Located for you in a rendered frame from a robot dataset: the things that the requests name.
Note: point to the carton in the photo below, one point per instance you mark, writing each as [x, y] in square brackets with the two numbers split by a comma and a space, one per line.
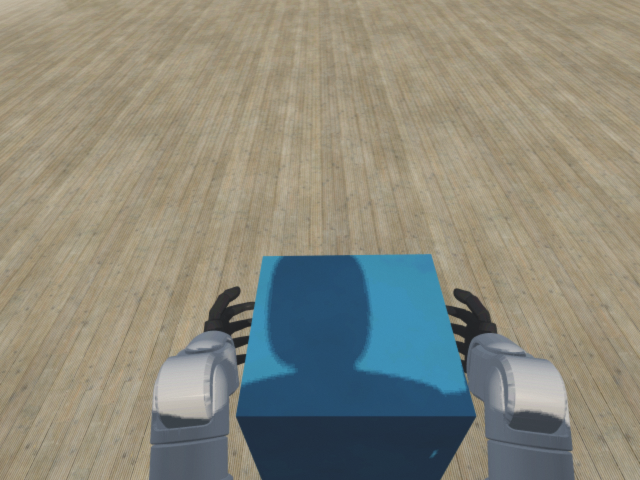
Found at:
[352, 371]

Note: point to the robot left forearm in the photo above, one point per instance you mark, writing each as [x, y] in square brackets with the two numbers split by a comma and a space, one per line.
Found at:
[190, 410]

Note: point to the robot right forearm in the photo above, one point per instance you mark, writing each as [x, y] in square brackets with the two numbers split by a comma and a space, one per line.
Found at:
[526, 411]

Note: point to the robot left hand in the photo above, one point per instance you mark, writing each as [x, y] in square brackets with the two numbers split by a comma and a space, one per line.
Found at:
[219, 317]

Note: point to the robot right hand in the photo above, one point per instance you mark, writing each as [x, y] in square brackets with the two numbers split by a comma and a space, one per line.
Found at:
[478, 321]

